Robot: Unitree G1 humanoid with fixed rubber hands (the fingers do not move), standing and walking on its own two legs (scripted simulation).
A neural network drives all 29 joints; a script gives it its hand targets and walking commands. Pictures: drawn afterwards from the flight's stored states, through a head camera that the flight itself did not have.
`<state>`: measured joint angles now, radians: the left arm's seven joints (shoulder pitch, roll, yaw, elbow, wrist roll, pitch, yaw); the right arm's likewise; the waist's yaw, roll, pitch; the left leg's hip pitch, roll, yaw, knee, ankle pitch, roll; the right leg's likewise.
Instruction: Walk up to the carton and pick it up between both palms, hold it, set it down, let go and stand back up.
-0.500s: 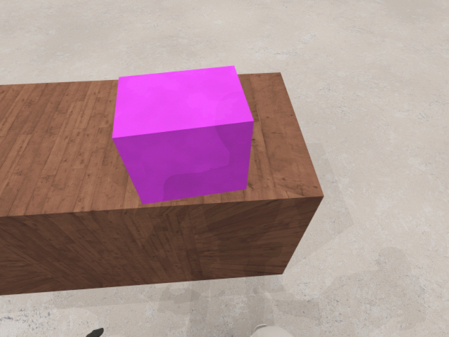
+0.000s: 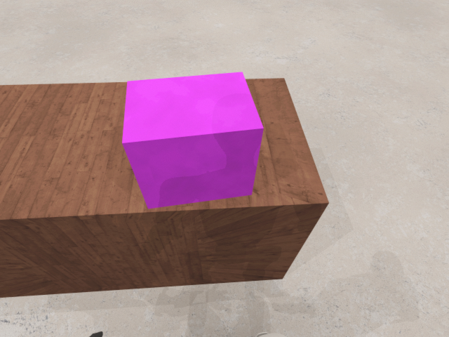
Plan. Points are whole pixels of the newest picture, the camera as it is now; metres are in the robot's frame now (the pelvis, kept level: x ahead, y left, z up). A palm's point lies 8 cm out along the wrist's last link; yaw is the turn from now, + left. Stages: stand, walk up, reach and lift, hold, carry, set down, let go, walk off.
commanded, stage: walk up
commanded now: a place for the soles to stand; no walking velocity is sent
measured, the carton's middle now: (194, 142) +0.56 +0.05 -0.01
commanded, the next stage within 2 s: none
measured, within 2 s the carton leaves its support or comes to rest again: neither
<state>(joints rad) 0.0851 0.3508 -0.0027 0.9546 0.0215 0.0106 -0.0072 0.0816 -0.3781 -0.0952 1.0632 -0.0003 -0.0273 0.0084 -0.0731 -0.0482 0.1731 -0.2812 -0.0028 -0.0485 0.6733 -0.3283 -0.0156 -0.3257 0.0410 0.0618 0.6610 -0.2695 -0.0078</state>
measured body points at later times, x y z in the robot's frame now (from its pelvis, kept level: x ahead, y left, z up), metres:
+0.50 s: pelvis +0.03 +0.05 +0.00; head +0.04 +0.06 +0.45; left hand +0.10 +0.35 -0.13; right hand +0.08 -0.28 -0.11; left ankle +0.02 +0.16 -0.70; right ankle +0.06 -0.11 -0.72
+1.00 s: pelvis +0.16 +0.12 -0.01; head +0.18 +0.13 +0.44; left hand +0.31 +0.42 -0.13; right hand +0.09 -0.19 -0.13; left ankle +0.04 +0.17 -0.72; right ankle +0.27 +0.01 -0.72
